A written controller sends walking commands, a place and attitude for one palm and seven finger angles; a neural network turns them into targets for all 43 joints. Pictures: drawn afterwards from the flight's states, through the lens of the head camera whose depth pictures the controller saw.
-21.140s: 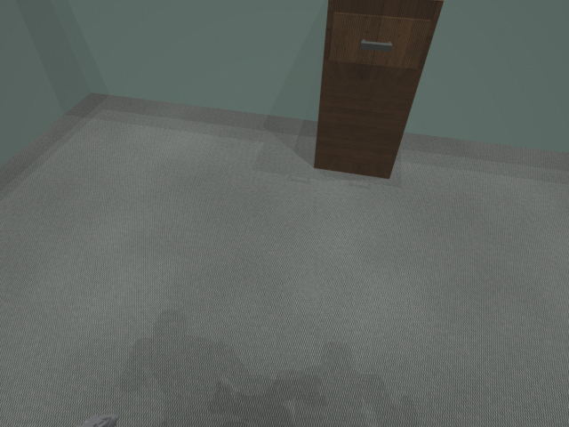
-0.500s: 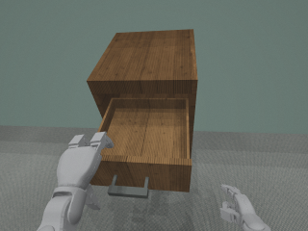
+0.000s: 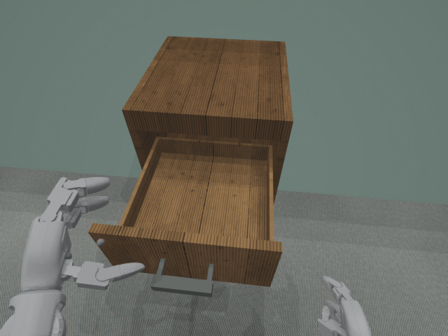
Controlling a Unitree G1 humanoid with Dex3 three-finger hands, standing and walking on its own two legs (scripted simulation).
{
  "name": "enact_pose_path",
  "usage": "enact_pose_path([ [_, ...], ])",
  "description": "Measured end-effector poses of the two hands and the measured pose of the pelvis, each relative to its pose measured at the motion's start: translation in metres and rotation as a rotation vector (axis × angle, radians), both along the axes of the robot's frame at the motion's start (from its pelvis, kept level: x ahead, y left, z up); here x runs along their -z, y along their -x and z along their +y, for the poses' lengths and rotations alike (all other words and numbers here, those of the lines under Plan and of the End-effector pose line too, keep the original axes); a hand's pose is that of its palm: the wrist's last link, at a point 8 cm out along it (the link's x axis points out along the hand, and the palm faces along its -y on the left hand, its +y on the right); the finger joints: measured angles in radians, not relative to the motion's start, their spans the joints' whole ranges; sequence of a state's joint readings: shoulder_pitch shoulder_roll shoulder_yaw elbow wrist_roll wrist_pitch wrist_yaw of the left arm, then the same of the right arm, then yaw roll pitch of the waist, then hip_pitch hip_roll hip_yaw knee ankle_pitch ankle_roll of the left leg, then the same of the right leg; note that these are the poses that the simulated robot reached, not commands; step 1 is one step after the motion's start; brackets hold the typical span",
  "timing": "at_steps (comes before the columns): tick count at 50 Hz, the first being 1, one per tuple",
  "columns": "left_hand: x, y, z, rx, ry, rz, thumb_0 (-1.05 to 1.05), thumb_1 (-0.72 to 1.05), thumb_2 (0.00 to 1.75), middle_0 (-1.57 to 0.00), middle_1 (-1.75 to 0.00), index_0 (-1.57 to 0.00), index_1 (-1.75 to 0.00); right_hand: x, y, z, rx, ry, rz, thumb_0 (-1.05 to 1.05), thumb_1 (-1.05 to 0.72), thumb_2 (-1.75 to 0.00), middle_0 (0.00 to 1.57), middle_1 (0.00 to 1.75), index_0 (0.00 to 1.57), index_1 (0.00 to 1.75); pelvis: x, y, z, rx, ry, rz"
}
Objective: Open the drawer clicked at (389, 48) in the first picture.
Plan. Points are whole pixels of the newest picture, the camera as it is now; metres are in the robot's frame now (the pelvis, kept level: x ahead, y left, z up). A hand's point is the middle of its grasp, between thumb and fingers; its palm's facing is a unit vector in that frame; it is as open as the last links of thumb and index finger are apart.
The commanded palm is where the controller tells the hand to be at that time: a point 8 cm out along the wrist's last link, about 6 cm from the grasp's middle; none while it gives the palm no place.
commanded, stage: draw the hand back to the body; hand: left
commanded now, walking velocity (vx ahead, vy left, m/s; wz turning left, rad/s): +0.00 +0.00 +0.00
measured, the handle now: (184, 275) +0.24 +0.12 -0.08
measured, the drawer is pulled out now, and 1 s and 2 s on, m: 0.30 0.30 0.30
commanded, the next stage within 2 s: step back with the hand held close in 0.66 s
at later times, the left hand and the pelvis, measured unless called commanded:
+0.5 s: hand (53, 242) +0.19 +0.25 +0.15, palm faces +0.40 -0.82 -0.41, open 8.3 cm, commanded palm +0.13 +0.29 +0.17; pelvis +0.01 +0.01 +0.00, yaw +1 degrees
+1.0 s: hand (61, 249) +0.18 +0.23 +0.15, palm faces +0.33 -0.81 -0.48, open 7.4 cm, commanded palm +0.11 +0.29 +0.17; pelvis -0.01 +0.00 +0.00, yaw +2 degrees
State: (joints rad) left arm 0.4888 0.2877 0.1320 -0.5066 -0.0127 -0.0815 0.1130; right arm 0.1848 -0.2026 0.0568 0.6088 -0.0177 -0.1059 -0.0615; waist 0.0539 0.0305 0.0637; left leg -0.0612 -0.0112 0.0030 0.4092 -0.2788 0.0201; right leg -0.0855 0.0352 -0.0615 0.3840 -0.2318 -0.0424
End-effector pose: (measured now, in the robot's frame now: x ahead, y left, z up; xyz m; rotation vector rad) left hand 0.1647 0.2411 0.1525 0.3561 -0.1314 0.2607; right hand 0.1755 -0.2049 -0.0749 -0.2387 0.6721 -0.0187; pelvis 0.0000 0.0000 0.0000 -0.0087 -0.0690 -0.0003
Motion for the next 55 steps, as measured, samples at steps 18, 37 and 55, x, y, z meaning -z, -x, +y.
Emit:
enact_pose_path([
  [18, -0.015, 0.01, 0.04, -0.105, -0.094, 0.0, 0.01, 0.42, 0.7, -0.24, -0.61, -0.25, -0.61, -0.004, -0.021, 0.001, 0.033, -0.012, -0.033, 0.01, -0.91, -0.9, 0.2, 0.3, 0.21, 0.3, 0.0, -0.009, 0.007, -0.008, 0.003, 0.022],
  [37, -0.017, 0.023, 0.038, -0.138, -0.095, -0.007, 0.02, 0.87, 0.89, -0.21, -0.32, -0.21, -0.32, -0.001, -0.018, 0.006, 0.013, -0.042, -0.034, 0.01, -0.91, -0.9, 0.2, 0.3, 0.21, 0.3, 0.001, -0.003, 0.002, -0.023, 0.0, 0.018],
  [55, -0.02, 0.035, 0.033, -0.039, -0.205, 0.032, 0.02, 0.89, 0.9, -0.21, -0.3, -0.21, -0.3, 0.009, 0.02, -0.031, 0.155, 0.017, 0.043, 0.01, -0.91, -0.9, 0.2, 0.3, 0.21, 0.3, 0.006, 0.022, 0.004, -0.038, -0.003, 0.104],
])
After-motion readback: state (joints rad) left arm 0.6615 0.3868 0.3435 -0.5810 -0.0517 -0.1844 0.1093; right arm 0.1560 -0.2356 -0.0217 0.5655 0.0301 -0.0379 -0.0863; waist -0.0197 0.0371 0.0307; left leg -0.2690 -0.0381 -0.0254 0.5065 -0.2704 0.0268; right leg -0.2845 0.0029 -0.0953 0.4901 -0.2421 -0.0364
